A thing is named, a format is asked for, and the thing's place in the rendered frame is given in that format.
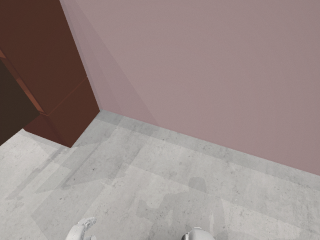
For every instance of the right robot shin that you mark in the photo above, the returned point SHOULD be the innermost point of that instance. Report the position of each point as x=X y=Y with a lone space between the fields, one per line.
x=196 y=228

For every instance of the robot left hand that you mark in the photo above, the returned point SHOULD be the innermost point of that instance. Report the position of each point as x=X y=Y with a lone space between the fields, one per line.
x=77 y=231

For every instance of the cupboard door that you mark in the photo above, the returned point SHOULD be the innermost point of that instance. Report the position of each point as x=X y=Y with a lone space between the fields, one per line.
x=16 y=109

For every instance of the right robot thigh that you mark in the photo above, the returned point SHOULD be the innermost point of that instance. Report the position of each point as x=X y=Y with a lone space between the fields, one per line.
x=198 y=234

